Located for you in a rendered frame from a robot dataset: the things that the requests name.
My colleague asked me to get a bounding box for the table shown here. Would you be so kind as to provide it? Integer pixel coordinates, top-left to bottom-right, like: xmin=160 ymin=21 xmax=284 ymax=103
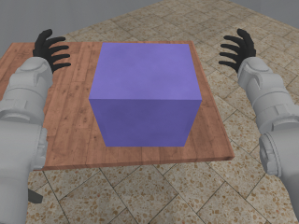
xmin=0 ymin=40 xmax=235 ymax=204

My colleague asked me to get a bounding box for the right robot hand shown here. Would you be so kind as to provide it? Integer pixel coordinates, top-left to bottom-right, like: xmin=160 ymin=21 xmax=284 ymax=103
xmin=219 ymin=28 xmax=256 ymax=73

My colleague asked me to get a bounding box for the robot left upper arm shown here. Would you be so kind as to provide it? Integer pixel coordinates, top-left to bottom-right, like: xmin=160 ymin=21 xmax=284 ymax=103
xmin=0 ymin=120 xmax=48 ymax=224

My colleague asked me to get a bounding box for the left robot hand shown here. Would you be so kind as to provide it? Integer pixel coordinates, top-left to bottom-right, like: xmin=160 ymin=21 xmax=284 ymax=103
xmin=33 ymin=29 xmax=71 ymax=73

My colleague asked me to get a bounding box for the robot right forearm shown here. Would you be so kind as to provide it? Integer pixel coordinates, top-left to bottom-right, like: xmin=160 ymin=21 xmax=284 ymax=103
xmin=237 ymin=57 xmax=299 ymax=135

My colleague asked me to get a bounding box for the robot right upper arm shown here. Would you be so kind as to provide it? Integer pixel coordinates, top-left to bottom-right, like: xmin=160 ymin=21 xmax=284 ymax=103
xmin=259 ymin=127 xmax=299 ymax=222

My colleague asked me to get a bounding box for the carton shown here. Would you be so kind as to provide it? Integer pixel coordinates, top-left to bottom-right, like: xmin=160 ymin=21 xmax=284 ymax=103
xmin=89 ymin=42 xmax=202 ymax=147

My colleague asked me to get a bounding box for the robot left forearm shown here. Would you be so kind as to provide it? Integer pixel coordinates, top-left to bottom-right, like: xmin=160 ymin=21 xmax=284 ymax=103
xmin=0 ymin=56 xmax=53 ymax=127

